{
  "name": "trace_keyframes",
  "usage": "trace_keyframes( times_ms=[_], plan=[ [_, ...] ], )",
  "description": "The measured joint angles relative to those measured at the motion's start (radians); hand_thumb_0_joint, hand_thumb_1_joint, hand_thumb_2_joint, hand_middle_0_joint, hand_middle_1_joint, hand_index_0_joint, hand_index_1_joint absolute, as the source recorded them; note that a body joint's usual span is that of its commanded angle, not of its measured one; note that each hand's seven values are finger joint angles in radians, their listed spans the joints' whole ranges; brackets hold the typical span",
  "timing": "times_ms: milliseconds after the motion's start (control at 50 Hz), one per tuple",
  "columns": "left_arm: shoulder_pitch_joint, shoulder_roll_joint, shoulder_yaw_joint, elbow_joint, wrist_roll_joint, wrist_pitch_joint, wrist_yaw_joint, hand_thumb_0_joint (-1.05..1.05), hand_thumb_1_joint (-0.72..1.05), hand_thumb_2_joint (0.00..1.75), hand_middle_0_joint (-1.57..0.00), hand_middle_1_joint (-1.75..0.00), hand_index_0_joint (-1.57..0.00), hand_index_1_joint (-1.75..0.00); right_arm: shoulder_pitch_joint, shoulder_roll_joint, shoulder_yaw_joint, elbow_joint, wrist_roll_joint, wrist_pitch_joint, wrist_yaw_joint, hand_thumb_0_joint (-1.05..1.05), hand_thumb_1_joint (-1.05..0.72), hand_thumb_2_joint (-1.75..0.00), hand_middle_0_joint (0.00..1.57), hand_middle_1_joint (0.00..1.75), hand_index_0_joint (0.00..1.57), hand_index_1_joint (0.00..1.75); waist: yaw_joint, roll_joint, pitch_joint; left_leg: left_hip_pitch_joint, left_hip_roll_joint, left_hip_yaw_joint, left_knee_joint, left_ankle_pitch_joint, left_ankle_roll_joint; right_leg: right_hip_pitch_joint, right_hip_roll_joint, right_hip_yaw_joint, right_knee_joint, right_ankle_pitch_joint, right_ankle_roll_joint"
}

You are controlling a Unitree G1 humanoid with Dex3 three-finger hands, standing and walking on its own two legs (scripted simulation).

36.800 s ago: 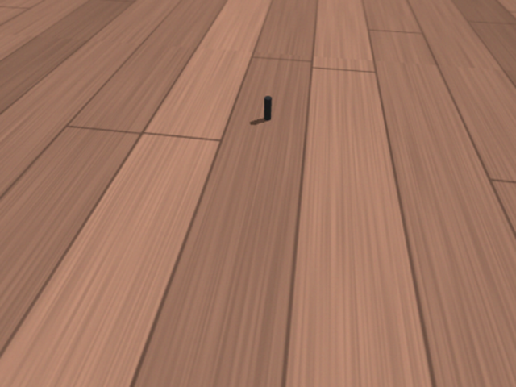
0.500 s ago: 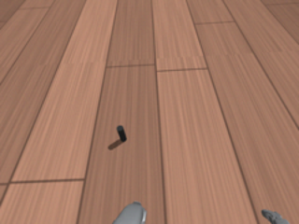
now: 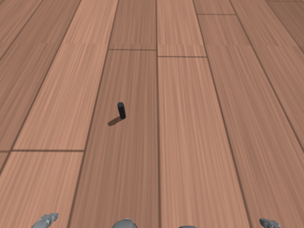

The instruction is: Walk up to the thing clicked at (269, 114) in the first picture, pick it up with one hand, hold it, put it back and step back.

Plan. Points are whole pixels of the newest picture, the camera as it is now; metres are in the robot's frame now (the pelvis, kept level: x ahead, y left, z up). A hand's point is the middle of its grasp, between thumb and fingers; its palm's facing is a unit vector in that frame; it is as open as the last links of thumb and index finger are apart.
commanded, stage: step back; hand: left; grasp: from the side
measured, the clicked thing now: (121, 111) +0.94 +0.28 -0.68
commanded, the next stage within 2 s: stand in 1.22 s
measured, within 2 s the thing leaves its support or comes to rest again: neither
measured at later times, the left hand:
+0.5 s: hand out of the picture -0.06 +0.29 -0.14, palm faces +0.05 -0.91 -0.41, open 7.4 cm
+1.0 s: hand out of the picture +0.03 +0.26 -0.14, palm faces +0.07 -0.92 -0.39, open 7.4 cm
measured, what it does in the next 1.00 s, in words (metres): steps on the spot: right foot, then left foot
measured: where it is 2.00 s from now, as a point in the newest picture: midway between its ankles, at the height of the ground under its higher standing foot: outside the picture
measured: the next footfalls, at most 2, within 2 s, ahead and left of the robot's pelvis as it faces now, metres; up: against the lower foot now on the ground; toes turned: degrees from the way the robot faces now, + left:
right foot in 0.06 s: -0.03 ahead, -0.13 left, +0.00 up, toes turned +1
left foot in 0.38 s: -0.06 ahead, +0.13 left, +0.00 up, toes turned +1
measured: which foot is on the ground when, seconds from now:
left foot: down 0.00-0.08, up 0.10-0.36, down 0.38-0.72, up 0.74-0.98, down 1.00-1.00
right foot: up 0.00-0.04, down 0.06-0.42, up 0.44-0.66, down 0.68-1.00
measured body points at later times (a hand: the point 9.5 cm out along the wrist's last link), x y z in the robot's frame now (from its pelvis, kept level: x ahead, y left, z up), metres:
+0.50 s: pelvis -0.09 +0.01 +0.01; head -0.08 +0.01 +0.45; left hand -0.06 +0.34 -0.11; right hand -0.02 -0.30 -0.12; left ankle -0.10 +0.13 -0.73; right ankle -0.07 -0.12 -0.70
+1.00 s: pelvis -0.04 -0.01 +0.00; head -0.01 -0.03 +0.45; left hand +0.02 +0.30 -0.11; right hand +0.05 -0.32 -0.13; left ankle -0.02 +0.14 -0.72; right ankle -0.02 -0.12 -0.73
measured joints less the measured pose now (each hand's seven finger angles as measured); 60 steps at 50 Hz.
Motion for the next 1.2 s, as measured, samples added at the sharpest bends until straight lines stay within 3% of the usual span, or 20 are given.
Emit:
trace_keyframes(
  times_ms=[60,100,160,220,280,360,380,400,440,500,620,680,720,760,820,900,960,1000,1040,1200],
  plan=[
    [0.026,-0.005,0.0,0.029,0.008,-0.035,0.005,0.0,0.9,0.9,-0.2,-0.3,-0.2,-0.3,-0.05,-0.023,-0.004,-0.011,0.009,0.006,0.002,0.0,-0.9,-0.9,0.21,0.3,0.21,0.3,0.018,0.025,0.007,-0.061,0.028,0.018,0.068,-0.002,-0.017,0.132,-0.03,-0.031,-0.335,0.09,-0.001],
    [0.026,-0.037,-0.004,0.069,0.023,-0.043,0.005,0.0,0.9,0.9,-0.2,-0.3,-0.2,-0.3,-0.068,-0.043,-0.015,0.002,0.014,0.014,0.0,0.0,-0.9,-0.9,0.21,0.3,0.2,0.3,-0.007,0.106,0.031,-0.081,0.05,-0.055,0.125,-0.06,0.006,0.157,0.017,-0.08,-0.359,0.122,-0.014],
    [0.078,-0.034,-0.009,0.086,0.034,-0.044,-0.002,0.0,0.9,0.9,-0.2,-0.3,-0.2,-0.3,-0.034,-0.019,-0.013,0.033,0.016,0.032,0.001,0.0,-0.91,-0.9,0.21,0.3,0.2,0.3,0.033,0.06,-0.024,-0.108,-0.043,-0.093,0.295,-0.24,0.002,0.114,-0.021,-0.043,-0.329,0.137,-0.028],
    [0.1,-0.034,-0.003,0.108,0.033,-0.046,0.001,0.0,0.9,0.9,-0.21,-0.3,-0.21,-0.3,0.004,-0.024,-0.012,0.055,0.024,0.024,0.009,0.0,-0.91,-0.9,0.21,0.3,0.2,0.3,0.03,0.044,-0.052,-0.096,-0.094,-0.121,0.421,-0.217,-0.003,0.105,-0.055,-0.04,-0.363,0.174,-0.021],
    [0.101,-0.029,0.003,0.103,0.036,-0.061,-0.002,0.01,0.9,0.9,-0.21,-0.3,-0.21,-0.3,0.045,-0.037,-0.015,0.08,0.02,0.014,0.011,0.0,-0.91,-0.9,0.21,0.3,0.2,0.3,0.023,0.057,-0.067,-0.038,-0.08,-0.116,0.377,-0.211,-0.013,0.084,-0.066,-0.062,-0.371,0.192,-0.015],
    [0.085,-0.009,0.013,0.087,0.041,-0.072,-0.013,0.0,0.9,0.9,-0.21,-0.3,-0.21,-0.3,0.089,-0.036,-0.021,0.125,0.008,0.004,0.023,0.0,-0.91,-0.9,0.2,0.3,0.2,0.3,0.018,0.062,-0.072,0.078,-0.04,-0.056,0.146,-0.287,-0.016,0.061,-0.084,-0.111,-0.349,0.187,-0.012],
    [0.079,0.0,0.013,0.084,0.039,-0.07,-0.016,0.0,0.9,0.9,-0.21,-0.3,-0.21,-0.3,0.095,-0.031,-0.022,0.135,0.006,-0.002,0.026,0.0,-0.91,-0.9,0.2,0.3,0.2,0.3,0.016,0.052,-0.071,0.112,-0.037,-0.037,0.065,-0.26,-0.01,0.054,-0.095,-0.119,-0.335,0.182,-0.007],
    [0.074,0.012,0.014,0.085,0.037,-0.066,-0.016,0.0,0.9,0.9,-0.21,-0.3,-0.21,-0.3,0.092,-0.016,-0.024,0.147,0.004,-0.009,0.028,0.01,-0.91,-0.9,0.2,0.3,0.2,0.3,0.021,0.023,-0.059,0.136,-0.054,-0.022,0.012,-0.163,-0.006,0.051,-0.116,-0.109,-0.316,0.176,-0.002],
    [0.086,0.028,0.014,0.095,0.029,-0.054,-0.012,0.0,0.9,0.9,-0.2,-0.3,-0.2,-0.3,0.093,0.01,-0.025,0.151,-0.005,-0.026,0.032,0.01,-0.91,-0.9,0.2,0.3,0.2,0.3,0.031,-0.025,-0.057,0.161,-0.079,0.011,-0.024,-0.103,0.001,0.029,-0.13,-0.067,-0.255,0.118,-0.016],
    [0.1,0.028,0.006,0.134,0.023,-0.042,-0.019,0.0,0.9,0.9,-0.2,-0.3,-0.2,-0.3,0.113,0.021,-0.022,0.139,-0.006,-0.045,0.038,0.01,-0.91,-0.9,0.21,0.3,0.2,0.3,-0.002,-0.013,-0.089,0.169,-0.059,-0.005,-0.043,-0.107,0.03,-0.024,-0.082,-0.069,-0.123,0.033,-0.023],
    [0.099,0.035,0.008,0.144,0.017,-0.061,-0.04,0.01,0.9,0.9,-0.2,-0.3,-0.2,-0.3,0.12,0.025,-0.017,0.13,-0.005,-0.059,0.034,0.0,-0.9,-0.9,0.21,0.3,0.21,0.3,-0.018,-0.027,-0.095,0.202,-0.042,0.001,-0.085,-0.09,0.009,-0.042,-0.086,-0.081,-0.195,0.092,-0.017],
    [0.089,0.026,0.009,0.149,0.018,-0.073,-0.041,0.01,0.9,0.9,-0.2,-0.3,-0.2,-0.3,0.115,0.009,-0.02,0.124,-0.002,-0.049,0.033,0.0,-0.9,-0.9,0.21,0.3,0.21,0.3,-0.02,-0.018,-0.094,0.193,-0.033,0.008,-0.042,-0.126,-0.004,0.005,-0.082,-0.092,-0.327,0.145,-0.018],
    [0.075,0.005,0.009,0.158,0.022,-0.083,-0.034,0.0,0.9,0.9,-0.2,-0.3,-0.2,-0.3,0.106,-0.007,-0.022,0.126,0.005,-0.036,0.028,0.0,-0.9,-0.9,0.21,0.3,0.21,0.3,-0.021,0.024,-0.082,0.179,-0.003,-0.006,0.027,-0.172,-0.013,0.036,-0.053,-0.113,-0.38,0.279,-0.025],
    [0.064,-0.017,0.005,0.156,0.03,-0.095,-0.027,0.0,0.9,0.9,-0.2,-0.3,-0.2,-0.3,0.102,-0.013,-0.022,0.134,0.012,-0.026,0.017,0.0,-0.9,-0.9,0.21,0.3,0.2,0.3,-0.019,0.059,-0.084,0.137,-0.005,-0.051,0.123,-0.247,0.003,0.042,-0.034,-0.137,-0.371,0.265,-0.035],
    [0.051,-0.033,-0.003,0.145,0.033,-0.1,-0.026,0.0,0.9,0.9,-0.2,-0.3,-0.2,-0.3,0.093,-0.005,-0.016,0.147,0.013,-0.024,0.012,0.01,-0.91,-0.9,0.2,0.3,0.2,0.3,0.006,0.046,-0.084,0.072,-0.047,-0.047,0.248,-0.312,0.007,0.048,-0.051,-0.128,-0.367,0.24,-0.048],
    [0.038,-0.047,-0.012,0.143,0.026,-0.106,-0.022,0.0,0.9,0.9,-0.21,-0.3,-0.2,-0.3,0.079,-0.008,-0.01,0.156,0.016,-0.036,0.013,0.0,-0.91,-0.9,0.2,0.3,0.2,0.3,0.016,0.049,-0.077,0.03,-0.035,-0.041,0.239,-0.269,0.007,0.07,-0.063,-0.13,-0.399,0.243,-0.04],
    [0.028,-0.043,-0.016,0.145,0.021,-0.102,-0.02,0.0,0.9,0.9,-0.21,-0.3,-0.2,-0.3,0.067,-0.006,-0.008,0.164,0.015,-0.041,0.012,0.0,-0.91,-0.9,0.2,0.3,0.2,0.3,0.014,0.044,-0.071,0.047,-0.01,-0.018,0.131,-0.224,0.002,0.073,-0.072,-0.131,-0.39,0.226,-0.032],
    [0.017,-0.036,-0.019,0.147,0.014,-0.093,-0.018,0.0,0.9,0.9,-0.21,-0.3,-0.21,-0.3,0.058,-0.005,-0.008,0.172,0.014,-0.046,0.01,0.0,-0.91,-0.9,0.2,0.3,0.2,0.3,0.008,0.038,-0.066,0.084,0.0,0.004,0.016,-0.139,0.003,0.068,-0.08,-0.134,-0.363,0.204,-0.024],
    [0.001,-0.025,-0.022,0.151,0.007,-0.082,-0.013,0.0,0.9,0.9,-0.21,-0.3,-0.2,-0.3,0.041,0.005,-0.01,0.186,0.011,-0.049,0.004,0.0,-0.91,-0.9,0.2,0.3,0.2,0.3,0.006,0.015,-0.052,0.105,-0.012,0.018,-0.025,-0.043,-0.019,0.063,-0.097,-0.124,-0.328,0.181,-0.012],
    [-0.035,-0.013,-0.03,0.188,-0.004,-0.071,-0.011,0.0,0.9,0.9,-0.2,-0.3,-0.2,-0.3,-0.029,0.036,0.017,0.223,0.017,-0.044,0.008,0.0,-0.91,-0.9,0.21,0.3,0.2,0.3,0.002,0.0,-0.069,0.111,0.01,0.031,-0.028,-0.079,-0.024,0.098,-0.075,-0.113,-0.413,0.212,0.0]
  ],
)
